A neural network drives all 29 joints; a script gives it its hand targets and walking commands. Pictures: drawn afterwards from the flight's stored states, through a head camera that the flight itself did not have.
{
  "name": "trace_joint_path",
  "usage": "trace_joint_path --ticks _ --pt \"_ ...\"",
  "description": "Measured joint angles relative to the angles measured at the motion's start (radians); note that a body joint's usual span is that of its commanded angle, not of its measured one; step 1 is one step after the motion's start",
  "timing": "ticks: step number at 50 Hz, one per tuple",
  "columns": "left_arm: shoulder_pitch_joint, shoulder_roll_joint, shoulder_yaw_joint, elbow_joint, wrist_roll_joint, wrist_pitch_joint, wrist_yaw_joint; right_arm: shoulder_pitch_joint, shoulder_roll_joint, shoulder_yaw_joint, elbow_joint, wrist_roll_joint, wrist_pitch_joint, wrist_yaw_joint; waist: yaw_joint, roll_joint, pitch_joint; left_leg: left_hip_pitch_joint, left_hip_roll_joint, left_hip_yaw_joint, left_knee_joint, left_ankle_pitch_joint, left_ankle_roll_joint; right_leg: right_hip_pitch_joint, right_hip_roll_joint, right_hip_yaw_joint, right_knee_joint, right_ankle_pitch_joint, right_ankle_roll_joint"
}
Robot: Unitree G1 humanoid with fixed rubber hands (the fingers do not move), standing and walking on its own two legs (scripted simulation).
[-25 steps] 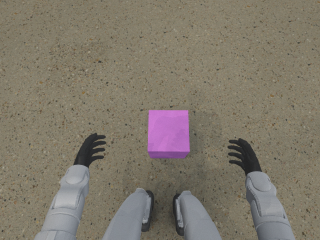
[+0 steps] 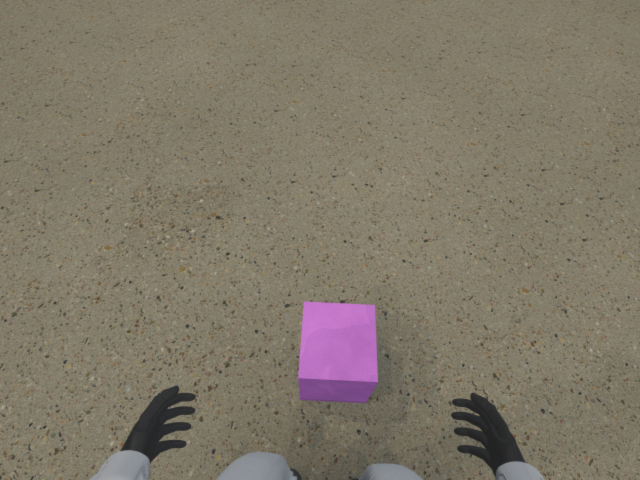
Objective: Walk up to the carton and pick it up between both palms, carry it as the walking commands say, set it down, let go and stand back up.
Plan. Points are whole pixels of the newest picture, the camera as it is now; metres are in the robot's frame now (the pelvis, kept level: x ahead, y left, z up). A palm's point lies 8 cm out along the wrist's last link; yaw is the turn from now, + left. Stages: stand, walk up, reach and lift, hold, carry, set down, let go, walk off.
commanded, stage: let go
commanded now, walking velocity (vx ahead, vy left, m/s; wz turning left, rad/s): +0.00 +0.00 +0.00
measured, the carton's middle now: (336, 354) +0.45 -0.04 -0.64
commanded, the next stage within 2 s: stand in 0.28 s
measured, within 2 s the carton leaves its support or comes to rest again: neither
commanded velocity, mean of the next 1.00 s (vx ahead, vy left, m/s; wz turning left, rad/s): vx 0.00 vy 0.00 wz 0.00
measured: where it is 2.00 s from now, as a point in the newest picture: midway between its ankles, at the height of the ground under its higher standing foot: outside the picture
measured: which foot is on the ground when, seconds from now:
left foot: down 0.00-1.00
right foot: down 0.00-1.00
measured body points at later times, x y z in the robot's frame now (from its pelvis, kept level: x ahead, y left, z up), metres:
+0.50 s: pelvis +0.06 +0.01 -0.01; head -0.04 +0.02 +0.43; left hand +0.19 +0.28 -0.09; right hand +0.17 -0.26 -0.10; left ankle +0.02 +0.08 -0.73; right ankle +0.01 -0.11 -0.73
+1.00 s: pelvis -0.03 +0.01 +0.00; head -0.13 +0.01 +0.44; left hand +0.00 +0.28 -0.14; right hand -0.02 -0.26 -0.14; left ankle +0.02 +0.08 -0.73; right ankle +0.01 -0.11 -0.73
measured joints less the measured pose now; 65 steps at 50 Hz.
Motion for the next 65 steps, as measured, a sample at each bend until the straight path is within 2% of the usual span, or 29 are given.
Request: trace_joint_path --ticks 9,14,20,31,48,53,58,65 --pt "-0.051 -0.010 0.010 -0.002 0.028 0.009 0.016 -0.026 -0.002 -0.002 -0.005 -0.015 0.007 0.007 -0.015 0.003 0.014 0.014 0.000 0.016 0.029 -0.031 0.013 0.017 -0.002 0.010 0.016 -0.021 0.012" --pt "-0.059 -0.012 0.014 0.014 0.024 0.019 0.036 -0.022 0.000 -0.003 0.014 -0.008 0.008 -0.006 -0.011 0.009 -0.034 0.009 0.004 0.025 0.042 -0.054 0.017 0.013 0.002 0.017 0.020 -0.035 0.014" --pt "-0.033 0.031 -0.007 0.226 0.005 -0.072 0.073 0.016 -0.046 0.019 0.210 0.051 -0.069 -0.040 -0.013 0.007 -0.258 -0.031 0.002 0.026 0.066 -0.094 0.022 -0.027 0.000 0.015 0.043 -0.075 0.016" --pt "0.111 0.064 0.028 0.413 0.003 -0.144 0.113 0.134 -0.115 -0.008 0.394 0.044 -0.136 -0.080 -0.030 0.006 -0.521 -0.009 -0.003 0.029 0.063 -0.122 0.022 -0.010 -0.005 0.017 0.052 -0.108 0.014" --pt "0.169 0.045 0.001 0.579 -0.005 -0.163 0.108 0.186 -0.091 0.018 0.587 0.044 -0.140 -0.075 -0.029 0.007 -0.424 -0.065 0.007 0.032 -0.038 0.050 0.008 -0.075 -0.004 0.019 -0.032 0.057 0.015" --pt "0.190 0.042 -0.003 0.594 -0.001 -0.151 0.104 0.188 -0.089 0.024 0.601 0.036 -0.133 -0.071 -0.028 0.009 -0.397 -0.111 0.010 0.036 -0.028 0.075 -0.001 -0.126 -0.002 0.020 -0.011 0.076 0.014" --pt "0.213 0.036 -0.003 0.595 0.004 -0.142 0.102 0.182 -0.097 0.022 0.604 0.033 -0.116 -0.070 -0.025 0.013 -0.385 -0.156 0.010 0.039 -0.010 0.040 -0.013 -0.178 -0.001 0.024 0.026 0.029 0.005" --pt "0.200 0.039 0.011 0.573 0.011 -0.138 0.103 0.164 -0.109 0.013 0.573 0.038 -0.116 -0.069 -0.018 0.026 -0.340 -0.209 0.022 0.027 0.026 0.011 -0.022 -0.213 0.008 0.010 0.028 0.029 0.001"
